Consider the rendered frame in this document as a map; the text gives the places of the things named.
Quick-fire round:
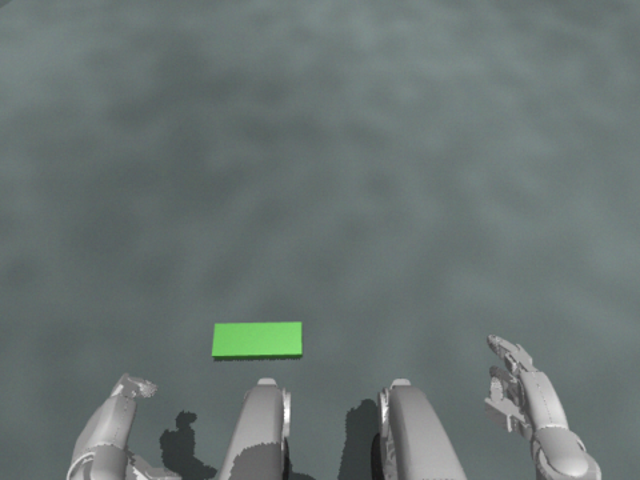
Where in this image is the right robot hand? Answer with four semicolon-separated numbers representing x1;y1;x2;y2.
485;335;569;444

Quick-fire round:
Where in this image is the right robot arm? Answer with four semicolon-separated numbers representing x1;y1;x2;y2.
530;427;601;480

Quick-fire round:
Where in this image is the left robot hand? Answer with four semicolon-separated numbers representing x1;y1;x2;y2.
71;373;182;480

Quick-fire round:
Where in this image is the left robot arm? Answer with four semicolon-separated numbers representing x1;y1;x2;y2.
67;445;128;480

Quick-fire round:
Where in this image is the carton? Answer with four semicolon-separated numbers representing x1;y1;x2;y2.
212;322;302;360

